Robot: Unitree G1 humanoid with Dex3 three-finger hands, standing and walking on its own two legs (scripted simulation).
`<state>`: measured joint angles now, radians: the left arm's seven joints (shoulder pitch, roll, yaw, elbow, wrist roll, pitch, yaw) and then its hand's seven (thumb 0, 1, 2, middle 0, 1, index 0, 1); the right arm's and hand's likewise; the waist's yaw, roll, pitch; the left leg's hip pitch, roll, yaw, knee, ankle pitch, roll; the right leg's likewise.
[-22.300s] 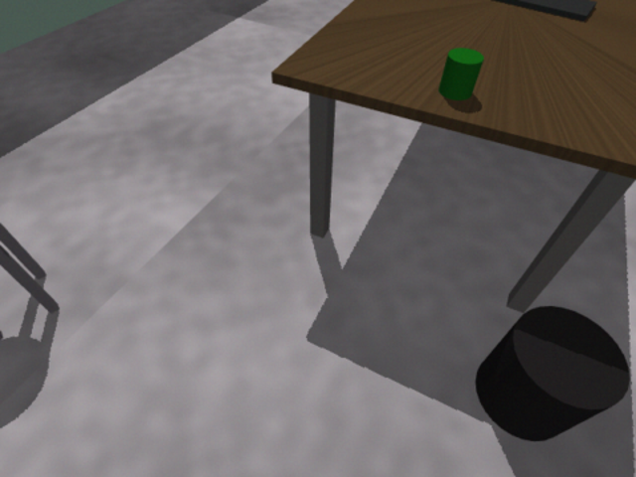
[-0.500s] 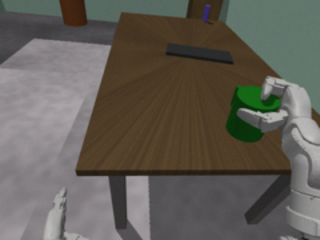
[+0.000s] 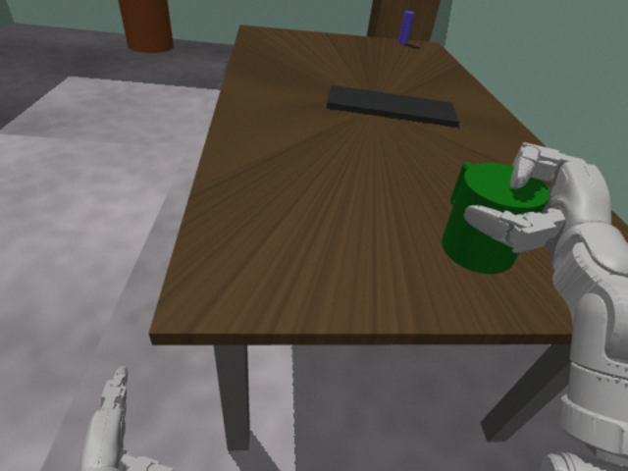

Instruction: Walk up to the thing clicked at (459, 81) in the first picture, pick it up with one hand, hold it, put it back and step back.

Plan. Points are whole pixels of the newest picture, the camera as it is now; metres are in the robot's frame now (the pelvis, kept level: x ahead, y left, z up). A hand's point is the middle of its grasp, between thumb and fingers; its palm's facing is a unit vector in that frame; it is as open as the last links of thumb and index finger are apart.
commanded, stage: hold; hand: right
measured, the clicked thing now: (482, 209) +0.35 -0.16 +0.23
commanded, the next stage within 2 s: crouch in 1.52 s
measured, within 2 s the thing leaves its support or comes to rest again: neither
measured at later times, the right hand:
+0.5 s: hand (515, 209) +0.32 -0.18 +0.25, palm faces +0.15 +0.99 -0.04, open 7.1 cm
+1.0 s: hand (520, 194) +0.33 -0.18 +0.26, palm faces +0.16 +0.99 -0.04, open 7.1 cm
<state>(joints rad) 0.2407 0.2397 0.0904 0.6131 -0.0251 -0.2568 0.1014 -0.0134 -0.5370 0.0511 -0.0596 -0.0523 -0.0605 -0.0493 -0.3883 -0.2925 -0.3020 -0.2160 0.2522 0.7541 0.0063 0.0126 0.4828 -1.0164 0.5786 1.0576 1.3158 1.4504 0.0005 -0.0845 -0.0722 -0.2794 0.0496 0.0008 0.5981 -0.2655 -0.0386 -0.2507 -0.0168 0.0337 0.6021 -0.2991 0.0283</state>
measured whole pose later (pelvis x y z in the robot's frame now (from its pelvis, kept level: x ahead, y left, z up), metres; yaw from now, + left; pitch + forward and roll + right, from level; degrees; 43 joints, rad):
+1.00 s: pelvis +0.00 +0.00 +0.00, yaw +0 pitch -3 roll +0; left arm 0.24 0.24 0.08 0.62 -0.03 -0.26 0.11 -0.01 -0.54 0.06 -0.06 -0.05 -0.06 -0.05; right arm -0.41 -0.30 -0.32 -0.20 0.23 0.76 0.01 0.01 0.49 -1.02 0.58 1.06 1.31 1.46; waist -0.01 -0.08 -0.07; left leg -0.27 0.05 0.01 0.60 -0.27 -0.04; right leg -0.25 -0.02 0.04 0.61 -0.31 0.03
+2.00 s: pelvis -0.01 +0.00 +0.00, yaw +0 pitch -2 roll +0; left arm 0.23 0.23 0.07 0.63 -0.02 -0.30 0.11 -0.01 -0.53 0.05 -0.06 -0.05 -0.06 -0.04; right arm -0.51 -0.33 -0.31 0.17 0.18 0.62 0.02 0.01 0.49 -1.03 0.58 1.07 1.38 1.51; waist 0.02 -0.05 -0.05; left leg -0.33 0.04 0.01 0.62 -0.26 -0.03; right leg -0.30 -0.02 0.04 0.63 -0.30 0.03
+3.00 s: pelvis +0.01 +0.00 -0.01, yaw +2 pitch +7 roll +1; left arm 0.27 0.22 0.05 0.50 -0.01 -0.21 0.09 -0.01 -0.52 0.05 -0.06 -0.04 -0.06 -0.04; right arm -0.67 -0.43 -0.37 0.81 0.12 -0.04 0.08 0.01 0.47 -1.00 0.56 1.07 1.33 1.43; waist 0.09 0.00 -0.07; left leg -0.50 0.02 -0.02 0.67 -0.28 -0.04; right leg -0.48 -0.04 0.01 0.71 -0.35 0.03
